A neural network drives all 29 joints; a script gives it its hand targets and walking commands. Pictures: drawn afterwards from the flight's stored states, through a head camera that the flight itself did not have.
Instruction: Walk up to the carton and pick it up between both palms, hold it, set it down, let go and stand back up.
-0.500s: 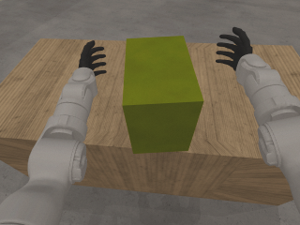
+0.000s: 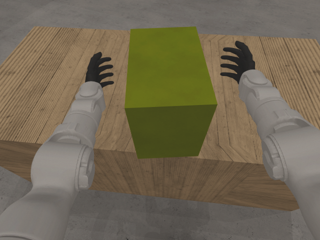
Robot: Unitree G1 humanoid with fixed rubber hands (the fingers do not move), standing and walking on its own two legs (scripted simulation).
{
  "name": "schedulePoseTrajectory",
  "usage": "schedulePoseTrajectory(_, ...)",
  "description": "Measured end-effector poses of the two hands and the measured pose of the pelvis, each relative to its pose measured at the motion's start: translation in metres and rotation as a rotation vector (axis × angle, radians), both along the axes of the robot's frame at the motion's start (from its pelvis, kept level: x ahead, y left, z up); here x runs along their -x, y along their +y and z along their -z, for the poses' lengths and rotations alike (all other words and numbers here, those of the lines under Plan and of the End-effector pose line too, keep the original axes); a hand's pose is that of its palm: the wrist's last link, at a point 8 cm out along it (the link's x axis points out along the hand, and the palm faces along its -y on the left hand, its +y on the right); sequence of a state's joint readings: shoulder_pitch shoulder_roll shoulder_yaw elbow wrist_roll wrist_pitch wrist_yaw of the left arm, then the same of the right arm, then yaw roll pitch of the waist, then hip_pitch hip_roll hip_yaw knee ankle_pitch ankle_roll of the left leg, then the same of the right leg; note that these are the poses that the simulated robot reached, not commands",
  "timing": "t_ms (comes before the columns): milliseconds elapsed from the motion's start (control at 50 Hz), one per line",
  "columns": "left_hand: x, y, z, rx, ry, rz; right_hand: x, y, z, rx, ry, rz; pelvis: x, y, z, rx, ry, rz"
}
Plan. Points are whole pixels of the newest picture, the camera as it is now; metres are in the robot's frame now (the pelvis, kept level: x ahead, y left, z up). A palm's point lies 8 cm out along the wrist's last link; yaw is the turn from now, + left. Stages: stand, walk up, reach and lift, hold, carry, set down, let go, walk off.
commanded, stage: reach and lift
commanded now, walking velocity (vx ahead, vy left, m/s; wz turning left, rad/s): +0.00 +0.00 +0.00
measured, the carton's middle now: (165, 95) +0.54 +0.02 -0.01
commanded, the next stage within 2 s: none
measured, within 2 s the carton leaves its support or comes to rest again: neither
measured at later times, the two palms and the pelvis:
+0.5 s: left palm (104, 103) +0.46 +0.19 +0.05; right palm (236, 92) +0.49 -0.17 +0.06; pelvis +0.00 +0.01 -0.01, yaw +0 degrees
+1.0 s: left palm (115, 102) +0.47 +0.16 +0.04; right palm (220, 97) +0.48 -0.13 +0.05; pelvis +0.00 +0.01 +0.00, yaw -1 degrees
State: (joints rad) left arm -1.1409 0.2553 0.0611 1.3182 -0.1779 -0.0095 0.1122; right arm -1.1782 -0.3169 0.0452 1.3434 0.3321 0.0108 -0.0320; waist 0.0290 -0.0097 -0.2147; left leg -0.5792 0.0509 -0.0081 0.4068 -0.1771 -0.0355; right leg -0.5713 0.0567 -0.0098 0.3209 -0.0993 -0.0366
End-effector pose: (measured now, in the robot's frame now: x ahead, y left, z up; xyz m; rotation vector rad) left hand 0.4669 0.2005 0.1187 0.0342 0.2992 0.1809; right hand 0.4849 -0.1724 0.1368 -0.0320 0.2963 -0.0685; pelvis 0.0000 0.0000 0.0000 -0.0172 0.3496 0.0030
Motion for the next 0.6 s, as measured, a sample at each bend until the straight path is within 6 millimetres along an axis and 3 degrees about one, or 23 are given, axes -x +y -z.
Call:
schedulePoseTrajectory(220,0.006,-0.004,0.051,0.003,0.012,-0.002,0.002,-0.004,0.042,-0.003,-0.015,0.002,0.003,0.0,0.007,-0.005,0.093,0.008)
schedulePoseTrajectory(600,0.004,-0.016,0.075,-0.006,-0.004,0.037,-0.003,0.003,0.077,-0.021,-0.033,-0.015,0.005,0.007,0.014,-0.013,0.17,0.01)
